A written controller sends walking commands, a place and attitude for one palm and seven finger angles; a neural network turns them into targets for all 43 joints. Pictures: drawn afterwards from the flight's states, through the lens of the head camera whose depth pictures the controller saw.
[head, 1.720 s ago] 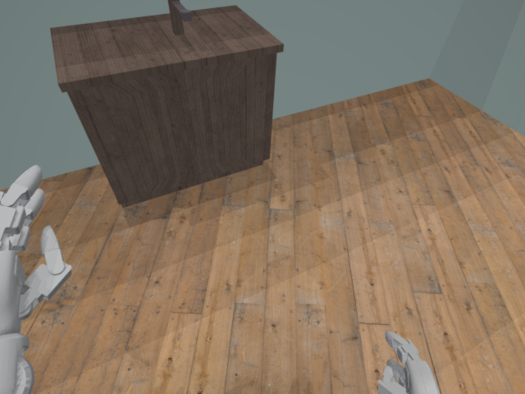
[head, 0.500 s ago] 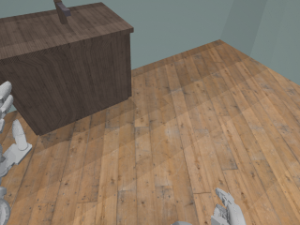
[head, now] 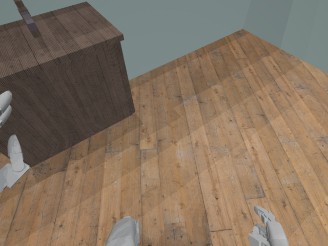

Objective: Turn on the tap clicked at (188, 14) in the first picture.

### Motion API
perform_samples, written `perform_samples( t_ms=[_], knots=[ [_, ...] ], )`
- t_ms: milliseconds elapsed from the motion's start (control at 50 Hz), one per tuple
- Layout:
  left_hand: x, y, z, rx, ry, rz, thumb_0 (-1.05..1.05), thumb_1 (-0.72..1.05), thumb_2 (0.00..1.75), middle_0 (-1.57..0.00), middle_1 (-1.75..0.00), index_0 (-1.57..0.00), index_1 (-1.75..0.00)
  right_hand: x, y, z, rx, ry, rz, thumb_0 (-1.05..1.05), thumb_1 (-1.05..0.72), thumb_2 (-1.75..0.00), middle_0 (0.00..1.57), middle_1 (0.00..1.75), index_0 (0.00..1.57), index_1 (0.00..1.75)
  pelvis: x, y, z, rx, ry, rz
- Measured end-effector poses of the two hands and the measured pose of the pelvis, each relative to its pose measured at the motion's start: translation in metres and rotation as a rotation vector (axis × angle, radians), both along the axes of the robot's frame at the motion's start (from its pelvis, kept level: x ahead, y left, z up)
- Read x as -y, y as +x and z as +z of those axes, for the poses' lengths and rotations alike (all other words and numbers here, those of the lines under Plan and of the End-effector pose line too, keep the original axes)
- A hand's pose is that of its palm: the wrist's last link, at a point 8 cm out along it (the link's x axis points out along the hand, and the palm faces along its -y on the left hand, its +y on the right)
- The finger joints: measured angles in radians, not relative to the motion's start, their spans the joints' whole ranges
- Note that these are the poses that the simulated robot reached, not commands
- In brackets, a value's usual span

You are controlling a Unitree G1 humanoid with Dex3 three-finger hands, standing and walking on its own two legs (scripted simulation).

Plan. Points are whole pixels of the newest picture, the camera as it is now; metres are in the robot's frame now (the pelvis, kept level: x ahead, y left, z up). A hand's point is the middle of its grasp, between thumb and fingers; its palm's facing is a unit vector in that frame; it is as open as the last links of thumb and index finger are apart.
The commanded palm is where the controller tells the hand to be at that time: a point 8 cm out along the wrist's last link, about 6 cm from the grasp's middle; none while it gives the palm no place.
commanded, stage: walk to a spot facing it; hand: left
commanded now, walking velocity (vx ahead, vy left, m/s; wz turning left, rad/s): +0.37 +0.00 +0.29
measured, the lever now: (32, 25) +0.89 +0.57 +0.07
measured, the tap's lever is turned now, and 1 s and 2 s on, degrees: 0 0 0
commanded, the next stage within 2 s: turn to face it in 0.38 s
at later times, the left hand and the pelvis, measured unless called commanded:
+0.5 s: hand (35, 93) +0.35 +0.25 +0.21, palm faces +0.45 -0.77 -0.45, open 7.4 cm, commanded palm +0.30 +0.30 +0.18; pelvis +0.16 +0.01 +0.00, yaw +3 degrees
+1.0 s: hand (61, 85) +0.39 +0.22 +0.19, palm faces +0.53 -0.71 -0.46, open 7.4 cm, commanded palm +0.33 +0.26 +0.18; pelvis +0.22 -0.04 -0.01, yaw +10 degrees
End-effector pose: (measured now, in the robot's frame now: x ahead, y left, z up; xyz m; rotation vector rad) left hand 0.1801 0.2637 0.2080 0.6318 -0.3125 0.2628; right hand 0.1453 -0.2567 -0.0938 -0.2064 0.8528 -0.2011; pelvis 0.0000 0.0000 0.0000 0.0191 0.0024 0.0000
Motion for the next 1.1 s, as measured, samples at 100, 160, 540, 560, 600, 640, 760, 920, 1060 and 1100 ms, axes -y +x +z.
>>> perform_samples(
  t_ms=[100, 160, 540, 560, 600, 640, 760, 920, 1060, 1100],
  knots=[
    [-0.016, 0.023, 0.005, 0.045, -0.025, 0.074, 0.01, 0.88, 0.90, -0.21, -0.30, -0.22, -0.30, -0.002, 0.043, 0.013, 0.024, -0.022, 0.032, 0.01, -0.91, -0.90, 0.20, 0.30, 0.20, 0.30, 0.000, 0.039, 0.004, -0.001, 0.010, 0.021],
    [-0.028, 0.040, -0.006, 0.060, -0.087, 0.128, 0.01, 0.88, 0.90, -0.21, -0.30, -0.21, -0.30, -0.012, 0.071, 0.015, 0.038, -0.030, 0.054, 0.01, -0.91, -0.90, 0.20, 0.30, 0.20, 0.30, -0.005, 0.066, 0.002, 0.006, 0.010, 0.028],
    [-0.020, 0.131, 0.019, 0.115, -0.030, 0.098, 0.01, 0.89, 0.90, -0.21, -0.30, -0.21, -0.30, -0.083, 0.193, 0.011, 0.094, 0.153, 0.171, 0.01, -0.90, -0.90, 0.21, 0.30, 0.21, 0.30, -0.001, 0.169, 0.005, 0.004, -0.053, 0.065],
    [-0.019, 0.133, 0.017, 0.099, -0.031, 0.125, 0.01, 0.89, 0.90, -0.21, -0.30, -0.21, -0.30, -0.078, 0.197, 0.007, 0.082, 0.154, 0.172, 0.01, -0.90, -0.90, 0.21, 0.30, 0.21, 0.30, 0.003, 0.175, 0.006, 0.004, -0.052, 0.071],
    [-0.017, 0.140, 0.008, 0.069, -0.043, 0.184, 0.01, 0.89, 0.90, -0.21, -0.30, -0.21, -0.30, -0.065, 0.204, -0.002, 0.060, 0.152, 0.172, 0.01, -0.90, -0.90, 0.21, 0.30, 0.21, 0.30, 0.013, 0.186, 0.003, 0.008, -0.044, 0.081],
    [-0.010, 0.149, -0.006, 0.051, -0.058, 0.235, 0.01, 0.89, 0.90, -0.21, -0.30, -0.21, -0.30, -0.048, 0.214, -0.014, 0.050, 0.144, 0.175, 0.01, -0.90, -0.90, 0.21, 0.30, 0.21, 0.30, 0.026, 0.198, -0.006, 0.015, -0.019, 0.093],
    [0.021, 0.182, -0.033, -0.012, -0.173, 0.237, 0.01, 0.89, 0.90, -0.21, -0.30, -0.21, -0.30, 0.002, 0.244, -0.021, 0.013, 0.056, 0.184, 0.01, -0.91, -0.90, 0.21, 0.30, 0.20, 0.30, 0.043, 0.211, -0.008, 0.036, 0.005, 0.142],
    [0.028, 0.180, -0.001, 0.041, -0.041, 0.152, 0.01, 0.88, 0.90, -0.22, -0.30, -0.22, -0.30, 0.027, 0.272, 0.019, 0.088, -0.038, 0.154, 0.01, -0.91, -0.90, 0.20, 0.30, 0.20, 0.30, 0.051, 0.221, 0.000, 0.007, 0.009, 0.164],
    [-0.009, 0.157, -0.011, 0.138, -0.099, 0.243, 0.01, 0.88, 0.90, -0.21, -0.30, -0.21, -0.30, 0.002, 0.282, 0.025, 0.109, -0.068, 0.198, 0.01, -0.91, -0.90, 0.20, 0.30, 0.20, 0.30, 0.035, 0.226, -0.009, 0.010, 0.003, 0.186],
    [-0.019, 0.153, -0.019, 0.134, -0.135, 0.286, 0.01, 0.88, 0.90, -0.21, -0.30, -0.21, -0.30, -0.012, 0.282, 0.024, 0.115, -0.047, 0.217, 0.01, -0.91, -0.90, 0.20, 0.30, 0.20, 0.30, 0.031, 0.228, -0.008, 0.012, -0.011, 0.199]
  ],
)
